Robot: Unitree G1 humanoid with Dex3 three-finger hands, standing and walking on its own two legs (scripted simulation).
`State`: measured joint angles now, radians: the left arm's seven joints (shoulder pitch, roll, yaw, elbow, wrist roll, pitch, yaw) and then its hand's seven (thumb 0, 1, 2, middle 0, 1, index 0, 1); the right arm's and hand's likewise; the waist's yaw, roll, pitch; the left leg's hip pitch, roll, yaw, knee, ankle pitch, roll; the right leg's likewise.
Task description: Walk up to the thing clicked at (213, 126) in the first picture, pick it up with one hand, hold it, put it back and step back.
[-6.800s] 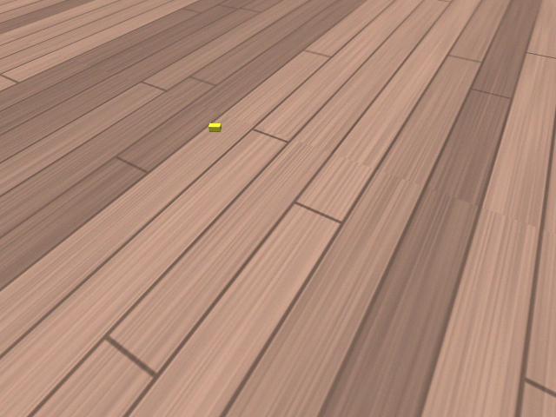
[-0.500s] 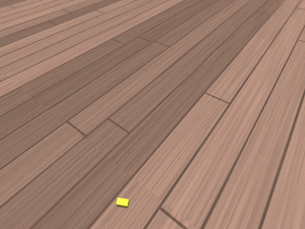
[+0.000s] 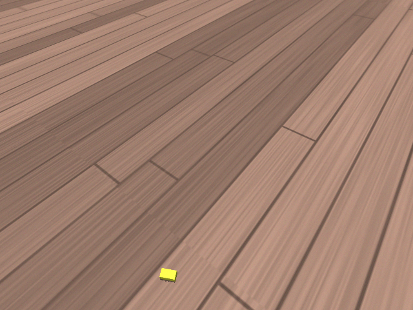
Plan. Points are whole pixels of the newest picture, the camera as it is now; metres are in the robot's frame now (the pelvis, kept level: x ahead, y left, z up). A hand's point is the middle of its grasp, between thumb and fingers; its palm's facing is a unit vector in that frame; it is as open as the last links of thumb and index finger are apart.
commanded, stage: stand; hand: left
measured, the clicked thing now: (168, 274) +0.41 +0.21 -0.77
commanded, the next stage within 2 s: none
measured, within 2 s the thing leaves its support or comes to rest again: neither
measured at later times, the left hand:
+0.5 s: hand out of the picture +0.07 +0.25 -0.16, palm faces -0.03 -0.94 -0.34, open 7.3 cm
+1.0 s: hand out of the picture +0.06 +0.25 -0.16, palm faces -0.02 -0.94 -0.34, open 7.3 cm
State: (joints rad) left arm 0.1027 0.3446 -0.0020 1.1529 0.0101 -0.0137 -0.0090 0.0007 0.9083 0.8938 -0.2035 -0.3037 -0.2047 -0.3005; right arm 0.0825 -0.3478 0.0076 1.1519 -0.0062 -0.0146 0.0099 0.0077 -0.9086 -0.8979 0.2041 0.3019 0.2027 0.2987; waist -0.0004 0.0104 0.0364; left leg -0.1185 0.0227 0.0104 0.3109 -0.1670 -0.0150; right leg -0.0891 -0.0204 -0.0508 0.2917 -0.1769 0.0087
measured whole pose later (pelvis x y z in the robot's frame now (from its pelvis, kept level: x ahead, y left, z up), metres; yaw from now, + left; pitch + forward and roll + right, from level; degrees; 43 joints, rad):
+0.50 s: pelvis +0.00 +0.00 +0.00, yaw +0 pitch -2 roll +0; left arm 0.11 0.35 0.00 1.15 0.01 -0.01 -0.01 0.00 0.91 0.89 -0.20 -0.30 -0.20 -0.30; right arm 0.11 -0.35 0.01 1.14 -0.01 -0.01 0.01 0.01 -0.91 -0.90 0.20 0.30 0.20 0.30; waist 0.00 0.01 0.04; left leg -0.11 0.03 0.01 0.31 -0.16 -0.02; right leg -0.08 -0.02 -0.05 0.28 -0.17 0.01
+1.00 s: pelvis +0.00 +0.00 +0.00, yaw +0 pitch -2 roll +0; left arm 0.12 0.35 0.00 1.14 0.01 -0.01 -0.01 0.00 0.91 0.89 -0.20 -0.30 -0.20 -0.30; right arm 0.11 -0.35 0.01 1.14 -0.01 -0.01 0.01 0.01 -0.91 -0.90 0.20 0.30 0.20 0.30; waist 0.00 0.01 0.04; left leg -0.11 0.02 0.01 0.31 -0.17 -0.02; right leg -0.08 -0.02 -0.05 0.29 -0.18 0.01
